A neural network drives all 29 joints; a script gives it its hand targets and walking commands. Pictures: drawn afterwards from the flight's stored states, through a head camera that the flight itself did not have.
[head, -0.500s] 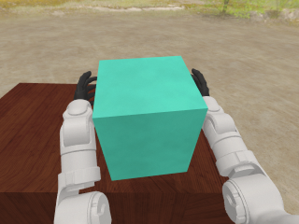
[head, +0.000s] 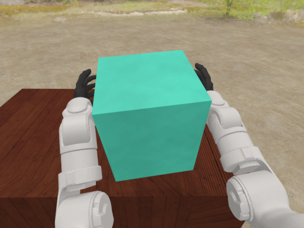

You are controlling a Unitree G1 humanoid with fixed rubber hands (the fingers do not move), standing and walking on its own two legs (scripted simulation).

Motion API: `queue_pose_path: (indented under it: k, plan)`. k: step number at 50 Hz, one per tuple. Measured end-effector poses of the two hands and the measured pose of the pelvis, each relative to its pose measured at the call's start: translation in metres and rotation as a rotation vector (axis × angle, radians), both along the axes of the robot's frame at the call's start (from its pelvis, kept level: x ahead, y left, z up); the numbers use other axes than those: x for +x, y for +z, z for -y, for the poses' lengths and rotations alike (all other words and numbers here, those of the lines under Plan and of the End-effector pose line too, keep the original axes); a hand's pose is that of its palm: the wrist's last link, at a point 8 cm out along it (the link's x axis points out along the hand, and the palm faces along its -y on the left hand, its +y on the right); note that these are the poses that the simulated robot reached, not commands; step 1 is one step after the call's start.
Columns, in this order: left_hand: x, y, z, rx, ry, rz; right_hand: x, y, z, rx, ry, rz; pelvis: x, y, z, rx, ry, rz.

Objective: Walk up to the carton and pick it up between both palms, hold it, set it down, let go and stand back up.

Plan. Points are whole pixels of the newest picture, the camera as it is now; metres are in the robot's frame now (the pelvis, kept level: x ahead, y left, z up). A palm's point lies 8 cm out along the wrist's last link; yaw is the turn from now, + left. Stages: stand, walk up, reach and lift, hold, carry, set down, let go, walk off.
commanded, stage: hold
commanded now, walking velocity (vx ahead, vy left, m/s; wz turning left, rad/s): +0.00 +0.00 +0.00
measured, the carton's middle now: (148, 116) +0.35 +0.00 +0.19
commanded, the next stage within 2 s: set down in 1.92 s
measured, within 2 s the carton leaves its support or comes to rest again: neither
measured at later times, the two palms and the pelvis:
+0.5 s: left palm (83, 102) +0.36 +0.16 +0.24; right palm (203, 93) +0.37 -0.14 +0.24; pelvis +0.01 +0.00 +0.00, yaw +1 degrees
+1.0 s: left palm (83, 102) +0.36 +0.16 +0.24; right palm (205, 93) +0.37 -0.15 +0.25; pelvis +0.01 +0.00 +0.00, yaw +0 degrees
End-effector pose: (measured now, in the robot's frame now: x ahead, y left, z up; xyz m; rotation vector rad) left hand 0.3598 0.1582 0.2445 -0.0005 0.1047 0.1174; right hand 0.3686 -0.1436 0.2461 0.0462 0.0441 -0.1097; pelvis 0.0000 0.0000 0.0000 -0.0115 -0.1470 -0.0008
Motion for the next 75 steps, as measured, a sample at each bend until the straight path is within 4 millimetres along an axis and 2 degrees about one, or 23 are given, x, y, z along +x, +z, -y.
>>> queue_pose_path:
  k: [8, 14, 22, 32, 75]
  plan:
    - [0.001, -0.009, 0.002, -0.008, -0.006, -0.023, 0.000, -0.005, 0.002, -0.014, 0.000, -0.023, 0.005, 0.000, 0.002, 0.000, -0.002, 0.007]
    - [-0.001, -0.006, 0.001, -0.011, 0.000, 0.001, 0.000, 0.000, 0.001, -0.006, 0.004, 0.000, 0.008, -0.001, 0.004, -0.001, 0.003, 0.011]
    - [0.004, -0.006, -0.001, -0.008, -0.001, -0.019, 0.006, -0.002, -0.001, -0.009, 0.007, -0.021, 0.010, 0.000, 0.004, 0.002, 0.006, 0.003]
    - [0.001, -0.008, 0.000, -0.005, -0.008, -0.003, 0.002, -0.002, 0.001, -0.004, 0.003, -0.006, 0.012, 0.000, 0.002, -0.001, 0.004, 0.011]
    - [0.003, -0.004, -0.001, -0.003, -0.008, -0.011, 0.002, -0.001, -0.001, -0.006, -0.001, -0.019, 0.006, 0.000, 0.003, 0.000, 0.003, 0.003]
